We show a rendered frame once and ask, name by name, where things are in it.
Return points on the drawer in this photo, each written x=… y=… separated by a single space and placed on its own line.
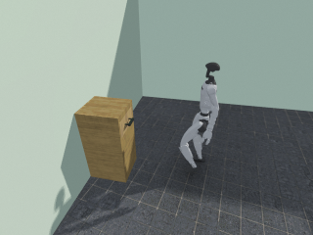
x=122 y=125

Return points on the robot left hand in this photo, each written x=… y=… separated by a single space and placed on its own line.
x=207 y=135

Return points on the humanoid robot head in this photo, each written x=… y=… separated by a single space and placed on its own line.
x=211 y=67

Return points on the cabinet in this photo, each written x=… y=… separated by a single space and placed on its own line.
x=107 y=154

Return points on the left robot forearm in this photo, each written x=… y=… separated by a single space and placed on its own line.
x=213 y=116

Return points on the left robot upper arm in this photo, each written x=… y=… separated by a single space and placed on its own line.
x=211 y=92

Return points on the handle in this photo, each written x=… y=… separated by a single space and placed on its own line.
x=130 y=122

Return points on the robot right shin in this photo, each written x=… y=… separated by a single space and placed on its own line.
x=198 y=147

